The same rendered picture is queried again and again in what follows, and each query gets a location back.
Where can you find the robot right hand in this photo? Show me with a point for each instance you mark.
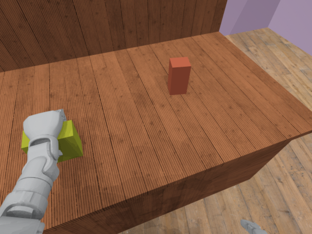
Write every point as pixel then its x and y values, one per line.
pixel 252 228

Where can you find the robot left upper arm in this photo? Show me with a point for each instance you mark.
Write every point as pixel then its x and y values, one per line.
pixel 16 225

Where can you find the robot left hand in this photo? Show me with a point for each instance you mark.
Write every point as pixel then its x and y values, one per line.
pixel 46 123

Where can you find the sponge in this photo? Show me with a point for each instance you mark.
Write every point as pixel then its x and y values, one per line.
pixel 69 142

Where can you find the robot left forearm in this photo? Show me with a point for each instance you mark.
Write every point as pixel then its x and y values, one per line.
pixel 29 196

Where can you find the table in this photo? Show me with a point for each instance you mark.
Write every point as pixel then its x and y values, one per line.
pixel 145 152

